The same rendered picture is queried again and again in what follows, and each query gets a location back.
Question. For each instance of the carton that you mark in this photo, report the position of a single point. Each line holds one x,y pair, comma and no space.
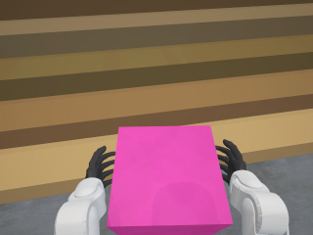
167,180

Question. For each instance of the right robot hand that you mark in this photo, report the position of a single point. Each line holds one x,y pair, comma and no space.
234,160

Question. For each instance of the robot right forearm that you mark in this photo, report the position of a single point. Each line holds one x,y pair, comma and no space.
263,212

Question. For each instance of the left robot hand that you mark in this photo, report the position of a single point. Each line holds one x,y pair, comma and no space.
96,166

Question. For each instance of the robot left forearm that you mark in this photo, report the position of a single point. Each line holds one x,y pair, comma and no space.
82,212

